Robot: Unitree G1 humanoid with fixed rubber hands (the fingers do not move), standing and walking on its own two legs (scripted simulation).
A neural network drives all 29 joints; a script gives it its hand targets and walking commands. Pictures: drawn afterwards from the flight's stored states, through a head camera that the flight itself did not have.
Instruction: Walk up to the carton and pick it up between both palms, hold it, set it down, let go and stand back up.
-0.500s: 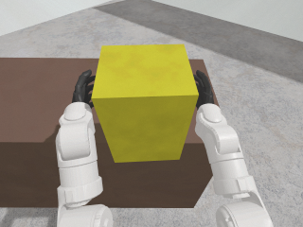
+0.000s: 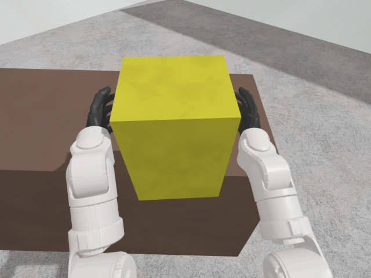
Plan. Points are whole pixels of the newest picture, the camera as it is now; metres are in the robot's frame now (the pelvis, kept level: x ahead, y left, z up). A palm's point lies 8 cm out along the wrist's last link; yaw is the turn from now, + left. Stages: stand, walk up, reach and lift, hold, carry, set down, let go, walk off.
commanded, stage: hold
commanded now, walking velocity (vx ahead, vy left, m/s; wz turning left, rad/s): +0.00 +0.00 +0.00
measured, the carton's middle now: (176, 135) +0.38 +0.01 +0.12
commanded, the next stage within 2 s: set down in 0.46 s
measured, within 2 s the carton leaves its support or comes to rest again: neither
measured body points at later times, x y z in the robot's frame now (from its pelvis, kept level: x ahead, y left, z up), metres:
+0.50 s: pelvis +0.00 +0.00 +0.00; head -0.01 +0.00 +0.45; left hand +0.36 +0.15 +0.18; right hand +0.37 -0.14 +0.16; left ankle +0.00 +0.11 -0.76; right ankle +0.01 -0.11 -0.76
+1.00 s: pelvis +0.01 +0.00 +0.00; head +0.01 +0.00 +0.45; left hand +0.39 +0.16 +0.18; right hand +0.41 -0.13 +0.17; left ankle +0.00 +0.11 -0.76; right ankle +0.01 -0.11 -0.76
